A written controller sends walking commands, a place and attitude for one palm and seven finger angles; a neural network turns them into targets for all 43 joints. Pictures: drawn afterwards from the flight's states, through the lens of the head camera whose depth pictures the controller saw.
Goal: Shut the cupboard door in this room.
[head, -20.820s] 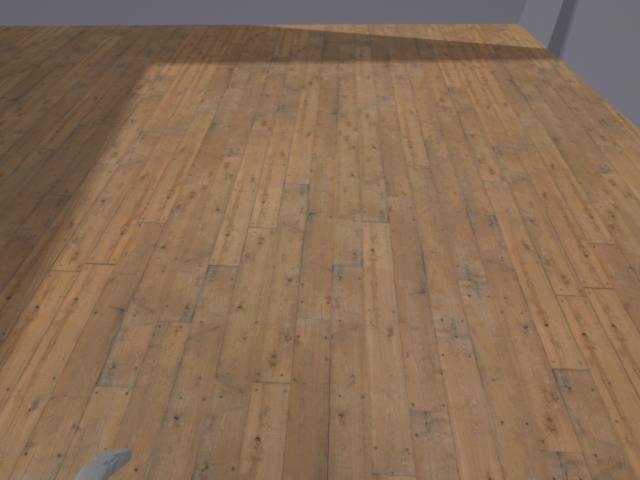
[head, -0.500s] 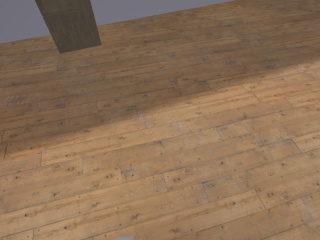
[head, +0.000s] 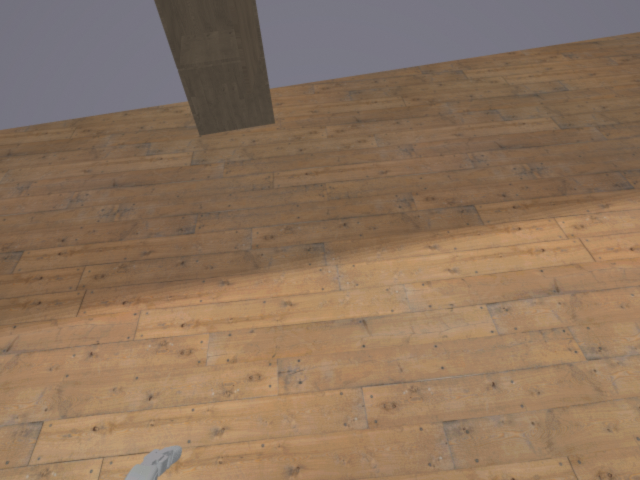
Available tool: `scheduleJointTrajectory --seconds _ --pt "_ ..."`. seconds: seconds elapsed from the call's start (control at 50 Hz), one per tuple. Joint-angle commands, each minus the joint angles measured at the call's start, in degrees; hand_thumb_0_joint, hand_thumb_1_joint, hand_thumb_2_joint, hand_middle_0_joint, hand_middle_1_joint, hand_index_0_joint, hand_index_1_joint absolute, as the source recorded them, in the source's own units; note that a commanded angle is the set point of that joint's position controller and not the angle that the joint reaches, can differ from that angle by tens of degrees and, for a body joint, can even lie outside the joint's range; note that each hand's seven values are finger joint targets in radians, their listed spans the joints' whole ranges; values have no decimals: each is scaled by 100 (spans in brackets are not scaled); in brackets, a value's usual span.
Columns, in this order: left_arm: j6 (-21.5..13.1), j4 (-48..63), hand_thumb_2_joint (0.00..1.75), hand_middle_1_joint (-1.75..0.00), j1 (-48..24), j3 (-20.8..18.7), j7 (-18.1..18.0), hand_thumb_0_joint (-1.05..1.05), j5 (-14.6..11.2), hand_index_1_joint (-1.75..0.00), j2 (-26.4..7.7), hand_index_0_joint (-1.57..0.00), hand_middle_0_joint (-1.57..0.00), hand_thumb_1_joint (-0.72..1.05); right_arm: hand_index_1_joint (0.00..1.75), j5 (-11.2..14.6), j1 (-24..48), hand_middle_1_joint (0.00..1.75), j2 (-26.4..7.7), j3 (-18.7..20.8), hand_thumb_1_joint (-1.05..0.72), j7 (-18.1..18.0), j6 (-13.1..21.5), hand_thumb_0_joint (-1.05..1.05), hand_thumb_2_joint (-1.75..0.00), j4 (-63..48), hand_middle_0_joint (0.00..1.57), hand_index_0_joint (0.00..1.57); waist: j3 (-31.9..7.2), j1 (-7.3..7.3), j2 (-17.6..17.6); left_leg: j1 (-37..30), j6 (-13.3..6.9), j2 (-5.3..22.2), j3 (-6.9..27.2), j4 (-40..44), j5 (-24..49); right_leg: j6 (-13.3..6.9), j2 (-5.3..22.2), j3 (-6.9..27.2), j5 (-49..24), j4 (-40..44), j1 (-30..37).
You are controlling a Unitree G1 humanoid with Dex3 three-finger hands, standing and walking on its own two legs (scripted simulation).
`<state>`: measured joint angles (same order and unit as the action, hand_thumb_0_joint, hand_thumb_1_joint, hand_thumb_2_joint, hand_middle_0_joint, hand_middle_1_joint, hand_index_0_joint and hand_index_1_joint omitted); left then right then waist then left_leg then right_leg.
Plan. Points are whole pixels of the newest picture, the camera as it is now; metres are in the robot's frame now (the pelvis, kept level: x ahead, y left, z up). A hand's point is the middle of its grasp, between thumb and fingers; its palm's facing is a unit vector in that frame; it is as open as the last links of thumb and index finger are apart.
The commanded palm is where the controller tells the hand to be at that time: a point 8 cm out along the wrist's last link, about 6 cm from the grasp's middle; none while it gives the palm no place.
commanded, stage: turn or walk to find it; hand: left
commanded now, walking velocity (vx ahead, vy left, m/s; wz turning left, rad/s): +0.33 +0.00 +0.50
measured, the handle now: out of the picture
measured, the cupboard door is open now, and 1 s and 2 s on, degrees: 78 78 78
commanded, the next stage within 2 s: stand and wait in 1.30 s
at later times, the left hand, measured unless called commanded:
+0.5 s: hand out of the picture +0.00 +0.15 -0.16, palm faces +0.36 -0.92 -0.15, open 7.4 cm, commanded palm none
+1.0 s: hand (164, 297) +0.46 +0.32 -0.14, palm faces +0.25 -0.95 -0.19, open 7.4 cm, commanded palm none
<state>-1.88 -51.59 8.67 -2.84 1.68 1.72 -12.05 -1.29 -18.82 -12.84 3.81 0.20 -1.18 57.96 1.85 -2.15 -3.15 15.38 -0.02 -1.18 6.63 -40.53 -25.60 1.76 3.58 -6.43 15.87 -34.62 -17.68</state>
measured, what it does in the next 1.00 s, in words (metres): walks ahead, turning left: left foot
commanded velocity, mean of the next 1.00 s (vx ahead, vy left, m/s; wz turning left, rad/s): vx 0.37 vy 0.00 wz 0.20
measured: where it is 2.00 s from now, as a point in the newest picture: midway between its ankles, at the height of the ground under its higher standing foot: (289, 348)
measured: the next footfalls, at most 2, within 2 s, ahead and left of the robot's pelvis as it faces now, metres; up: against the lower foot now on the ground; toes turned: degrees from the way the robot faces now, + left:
left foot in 0.52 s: +0.28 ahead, +0.17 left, +0.00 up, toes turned +23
right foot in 1.10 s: +0.61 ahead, +0.04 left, +0.00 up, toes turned +9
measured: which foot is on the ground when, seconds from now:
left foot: up 0.00-0.50, down 0.52-1.00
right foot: down 0.00-0.50, up 0.52-1.00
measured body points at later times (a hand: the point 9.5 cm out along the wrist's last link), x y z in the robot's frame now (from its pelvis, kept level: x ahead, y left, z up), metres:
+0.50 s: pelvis +0.17 +0.04 -0.01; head +0.22 +0.06 +0.44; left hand -0.02 +0.19 -0.15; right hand +0.35 -0.15 -0.15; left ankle +0.24 +0.15 -0.72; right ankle +0.03 -0.11 -0.72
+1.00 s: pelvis +0.37 +0.11 +0.01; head +0.39 +0.11 +0.46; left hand +0.44 +0.37 -0.12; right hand +0.36 -0.13 -0.14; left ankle +0.24 +0.15 -0.73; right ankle +0.54 +0.01 -0.68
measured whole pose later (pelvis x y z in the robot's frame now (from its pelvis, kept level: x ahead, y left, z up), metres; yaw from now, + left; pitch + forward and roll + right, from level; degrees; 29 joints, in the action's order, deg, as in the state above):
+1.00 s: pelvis +0.37 +0.11 +0.01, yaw +17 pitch -1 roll +1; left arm -0.2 -54.8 3.7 -3.0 1.4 1.5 -10.7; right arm -1.3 -24.7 -8.9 2.6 -1.3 4.2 63.7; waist 3.1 -3.3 1.0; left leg -3.7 -3.4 -3.6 -5.7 -15.9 -18.9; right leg 2.3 7.8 -4.5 7.7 -45.9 -33.9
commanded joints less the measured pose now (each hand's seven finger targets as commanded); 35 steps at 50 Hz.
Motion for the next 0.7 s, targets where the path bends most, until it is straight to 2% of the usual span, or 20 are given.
scheduleJointTrajectory --seconds 0.0,0.02,0.04,0.06,0.08,0.12,0.26,0.34,0.38,0.42,0.44,0.46,0.48,0.5,0.52,0.54,0.56,0.58,0.62,0.68 --pt "-108 20 90 -30 1175 -344 -210 0 -65 -30 -1391 -20 -20 90 30 -35 984 30 -613 195 -90 119 209 0 -90 -901 20 20 270 677 1803 2884 -92 406 -93 -2865 -10 -523 2499 3180 3163 2929 1219" --pt "-146 39 90 -30 909 -274 -217 0 -55 -30 -1149 -20 -20 90 30 -55 889 30 -578 203 -90 155 173 0 -90 -763 20 20 497 496 1498 2767 -58 509 -162 -3127 398 -461 2375 2789 2919 2932 822" --pt "-188 39 90 -30 684 -192 -219 0 -58 -30 -883 -20 -20 90 30 -74 704 30 -502 205 -90 199 127 0 -90 -612 20 20 627 302 1227 2553 1 614 -244 -3195 812 -368 2123 2022 2263 2834 562" --pt "-208 10 90 -30 597 -145 -219 0 -61 -30 -713 -20 -20 90 30 -72 433 30 -372 203 -90 226 92 0 -90 -463 20 20 503 155 1051 2350 50 612 -327 -3169 1074 -269 1842 1317 1603 2697 589" --pt "-242 -29 90 -30 718 -114 -215 0 -59 -30 -617 -20 -20 90 30 -67 328 30 -251 174 -90 239 70 0 -90 -386 20 20 462 155 1014 2341 106 548 -440 -3166 1326 -186 1591 795 920 2620 708" --pt "-279 -200 90 -30 1082 -75 -212 0 -60 -30 -511 -20 -20 90 30 -41 317 30 -187 155 -90 242 46 0 -90 -335 20 20 401 202 1205 2509 175 510 -544 -3145 1672 -129 1381 194 62 2542 1045" --pt "-377 -658 90 -30 1831 -6 -285 0 -8 -30 -334 -20 -20 90 30 -19 1188 30 -66 70 -90 270 70 0 -90 -556 20 20 767 360 998 2986 193 772 -800 -2202 1929 -426 1560 -316 -1419 2490 1645" --pt "-352 -886 90 -30 2254 14 -304 0 5 -30 -383 -20 -20 90 30 -18 1918 30 92 -89 -90 304 167 0 -90 -733 20 20 770 588 1017 2723 41 680 -1253 -686 1673 -562 1541 -609 -2542 2234 2203" --pt "-317 -997 90 -30 2358 5 -314 0 14 -30 -458 -20 -20 90 30 -15 2023 30 93 -129 -90 295 229 0 -90 -755 20 20 672 633 1073 2260 -104 606 -1389 -68 1397 -614 1680 -604 -3071 1985 2391" --pt "-300 -1045 90 -30 2297 -16 -296 0 -7 -30 -609 -20 -20 90 30 -26 1600 30 23 -118 -90 234 296 0 -90 -628 20 20 282 430 1110 1424 -306 272 -1692 282 1070 -625 1712 -790 -4493 1263 2514" --pt "-296 -1055 90 -30 2202 -8 -284 0 -23 -30 -718 -20 -20 90 30 -37 1128 30 -69 -82 -90 187 335 0 -90 -501 20 20 -60 178 1171 633 -413 17 -1857 488 1018 -554 1648 -924 -5199 526 2369" --pt "-299 -1050 90 -30 2010 7 -278 0 -64 -30 -757 -20 -20 90 30 -66 234 30 -305 5 -90 138 380 0 -90 -242 20 20 -559 -285 1000 -748 -519 -35 -1733 982 1460 -358 1492 -1096 -4992 -727 1753" --pt "-310 -913 90 -30 2069 -4 -213 0 -117 -30 -598 -20 -20 90 30 -100 -687 30 -932 150 -90 64 412 0 -90 -62 20 20 -1525 -630 28 -2565 -804 879 -541 1097 2165 -96 1000 -1104 -2936 -2240 470" --pt "-309 -687 90 -30 2031 87 -148 0 -165 -30 -233 -20 -20 90 30 -42 -1147 30 -1490 300 -90 -21 443 0 -90 112 20 20 -1873 -661 -1213 -3870 -1455 2396 1795 1378 3535 98 118 -671 1555 -3888 -1508" --pt "-273 -553 90 -30 1572 87 -210 0 -161 -30 -339 -20 -20 90 30 92 -1135 30 -1562 316 -90 -59 395 0 -90 203 20 20 -1856 -663 -604 -3804 -1665 2666 1845 1723 3880 -67 227 94 1694 -4422 -1915" --pt "-262 -543 90 -30 1217 81 -241 0 -170 -30 -274 -20 -20 90 30 89 -773 30 -1358 283 -90 -110 438 0 -90 165 20 20 -1450 -522 -324 -3180 -1570 2567 1526 1878 3889 -64 444 267 1290 -4616 -2038" --pt "-240 -586 90 -30 1034 62 -212 0 -152 -30 -233 -20 -20 90 30 84 -301 30 -1050 217 -90 -122 485 0 -90 0 20 20 -817 -305 275 -2305 -1410 2433 1160 1995 3709 -31 608 377 931 -4585 -2112" --pt "-195 -700 90 -30 1059 38 -192 0 -80 -30 -138 -20 -20 90 30 52 25 30 -765 115 -90 -108 531 0 -90 -58 20 20 -325 -104 305 -1503 -1175 2166 627 2172 3578 -25 738 488 669 -4277 -1845" --pt "-66 -823 90 -30 1305 44 -169 0 -10 -30 57 -20 -20 90 30 40 173 30 -400 3 -90 -103 618 0 -90 -4 20 20 33 173 131 -666 -921 1736 -57 2492 3543 26 721 427 392 -3760 -1350" --pt "79 -820 90 -30 1409 14 -141 0 3 -30 103 -20 -20 90 30 70 195 30 -248 -35 -90 -80 650 0 -90 54 20 20 246 408 -332 -183 -877 1416 -382 2938 2855 122 663 345 -263 -3461 -1315"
